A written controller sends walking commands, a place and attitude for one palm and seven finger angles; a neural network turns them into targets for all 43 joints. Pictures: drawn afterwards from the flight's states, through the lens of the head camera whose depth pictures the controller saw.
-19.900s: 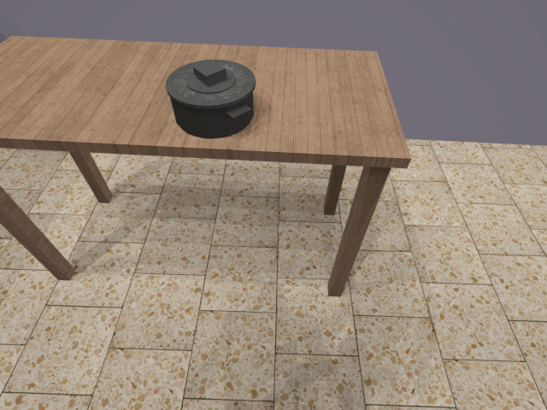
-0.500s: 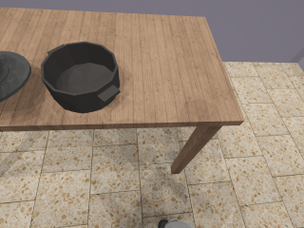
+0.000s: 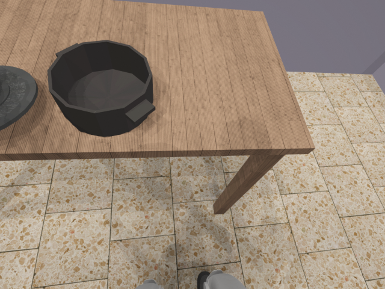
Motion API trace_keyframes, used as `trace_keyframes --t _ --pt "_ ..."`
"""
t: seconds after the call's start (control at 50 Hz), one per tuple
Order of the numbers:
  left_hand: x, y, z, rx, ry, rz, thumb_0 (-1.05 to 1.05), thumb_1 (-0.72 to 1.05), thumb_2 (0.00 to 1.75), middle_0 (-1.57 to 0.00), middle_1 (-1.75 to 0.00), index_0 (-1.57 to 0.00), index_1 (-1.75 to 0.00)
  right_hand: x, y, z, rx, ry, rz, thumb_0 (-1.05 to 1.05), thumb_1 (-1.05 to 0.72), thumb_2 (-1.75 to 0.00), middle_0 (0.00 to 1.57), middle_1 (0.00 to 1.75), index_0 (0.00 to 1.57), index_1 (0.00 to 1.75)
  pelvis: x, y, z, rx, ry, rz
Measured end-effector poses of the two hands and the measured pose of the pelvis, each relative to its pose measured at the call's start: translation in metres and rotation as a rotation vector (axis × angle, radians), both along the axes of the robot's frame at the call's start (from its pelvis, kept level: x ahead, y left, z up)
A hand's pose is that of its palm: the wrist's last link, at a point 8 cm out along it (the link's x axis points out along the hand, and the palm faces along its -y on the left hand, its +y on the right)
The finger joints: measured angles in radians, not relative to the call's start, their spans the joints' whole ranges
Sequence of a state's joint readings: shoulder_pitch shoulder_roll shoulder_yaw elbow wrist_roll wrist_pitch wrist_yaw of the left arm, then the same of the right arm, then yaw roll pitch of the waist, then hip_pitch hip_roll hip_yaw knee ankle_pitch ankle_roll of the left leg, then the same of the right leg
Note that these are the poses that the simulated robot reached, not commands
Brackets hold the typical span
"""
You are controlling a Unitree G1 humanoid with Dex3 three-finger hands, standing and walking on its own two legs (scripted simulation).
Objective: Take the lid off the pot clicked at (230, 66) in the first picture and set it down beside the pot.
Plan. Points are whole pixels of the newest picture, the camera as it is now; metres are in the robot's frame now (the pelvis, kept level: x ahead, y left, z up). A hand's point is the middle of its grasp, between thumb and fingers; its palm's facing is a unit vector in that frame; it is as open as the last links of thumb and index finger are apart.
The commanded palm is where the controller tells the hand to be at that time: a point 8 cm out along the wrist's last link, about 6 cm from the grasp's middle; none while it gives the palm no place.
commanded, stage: lower the lid onto the table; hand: left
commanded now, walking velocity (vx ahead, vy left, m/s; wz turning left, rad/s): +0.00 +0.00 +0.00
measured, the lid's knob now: out of the picture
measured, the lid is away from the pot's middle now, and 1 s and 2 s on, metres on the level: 0.23 0.24 0.24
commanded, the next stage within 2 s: open the fingers wide in 0.36 s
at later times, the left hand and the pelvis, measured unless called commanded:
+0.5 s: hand out of the picture +0.47 +0.38 +0.09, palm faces -0.45 -0.23 -0.86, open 9.0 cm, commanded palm +0.49 +0.37 +0.14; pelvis +0.00 +0.01 -0.01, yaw +0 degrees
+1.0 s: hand out of the picture +0.45 +0.38 +0.09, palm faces -0.43 -0.17 -0.89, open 8.8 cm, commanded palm +0.49 +0.37 +0.14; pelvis -0.01 +0.00 -0.01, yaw +1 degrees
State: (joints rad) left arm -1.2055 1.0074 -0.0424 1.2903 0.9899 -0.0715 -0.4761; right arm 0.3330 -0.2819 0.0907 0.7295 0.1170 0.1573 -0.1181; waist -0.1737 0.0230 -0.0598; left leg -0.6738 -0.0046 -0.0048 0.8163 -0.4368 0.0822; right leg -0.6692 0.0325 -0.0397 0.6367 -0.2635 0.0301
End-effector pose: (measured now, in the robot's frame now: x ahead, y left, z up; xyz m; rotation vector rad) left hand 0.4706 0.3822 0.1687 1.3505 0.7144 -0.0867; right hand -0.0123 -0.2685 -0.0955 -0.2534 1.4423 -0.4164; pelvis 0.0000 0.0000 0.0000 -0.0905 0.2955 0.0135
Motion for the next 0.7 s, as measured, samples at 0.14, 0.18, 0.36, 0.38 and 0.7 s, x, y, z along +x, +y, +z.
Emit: trace_keyframes --t 0.14,0.18,0.36,0.38,0.7 --pt "0.001 0.006 -0.010 0.005 0.018 0.004 -0.04 0.08 0.83 -0.58 -1.01 -0.51 -0.95 -0.009 0.004 -0.002 0.001 0.035 -0.006 0.00 -0.90 -0.90 0.20 0.30 0.20 0.30 -0.001 0.003 -0.003 -0.007 0.018 0.004" --pt "0.001 0.007 -0.015 0.005 0.027 0.003 -0.04 0.08 0.83 -0.58 -1.01 -0.51 -0.95 -0.011 0.005 -0.003 0.001 0.047 -0.008 0.00 -0.90 -0.90 0.20 0.30 0.20 0.30 -0.002 0.004 -0.005 -0.009 0.023 0.004" --pt "0.006 0.008 -0.020 0.004 0.015 -0.007 -0.04 0.06 0.81 -0.60 -1.03 -0.52 -0.97 -0.017 0.008 -0.006 -0.003 0.067 -0.019 0.00 -0.90 -0.90 0.20 0.30 0.21 0.30 -0.004 0.005 -0.009 -0.015 0.045 0.003" --pt "0.006 0.009 -0.021 0.003 0.013 -0.006 -0.04 0.06 0.81 -0.61 -1.03 -0.52 -0.97 -0.017 0.008 -0.006 -0.003 0.067 -0.019 0.00 -0.90 -0.90 0.20 0.30 0.21 0.30 -0.004 0.005 -0.010 -0.016 0.047 0.002" --pt "-0.010 0.007 -0.026 0.016 -0.062 -0.077 -0.01 0.18 0.82 -0.63 -1.07 -0.47 -0.95 0.005 0.012 -0.012 0.058 0.057 0.000 0.00 -0.90 -0.90 0.20 0.30 0.20 0.30 -0.005 0.002 -0.009 -0.011 0.042 0.004"
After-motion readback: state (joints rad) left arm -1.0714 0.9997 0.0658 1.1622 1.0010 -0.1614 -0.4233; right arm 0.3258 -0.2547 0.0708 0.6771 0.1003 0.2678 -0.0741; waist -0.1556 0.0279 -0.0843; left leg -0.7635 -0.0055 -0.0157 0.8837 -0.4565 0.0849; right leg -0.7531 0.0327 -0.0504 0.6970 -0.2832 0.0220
